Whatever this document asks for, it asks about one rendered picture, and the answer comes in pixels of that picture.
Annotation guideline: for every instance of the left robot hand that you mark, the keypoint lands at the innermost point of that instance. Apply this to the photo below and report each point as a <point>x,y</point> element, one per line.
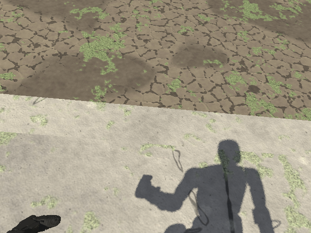
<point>35,224</point>

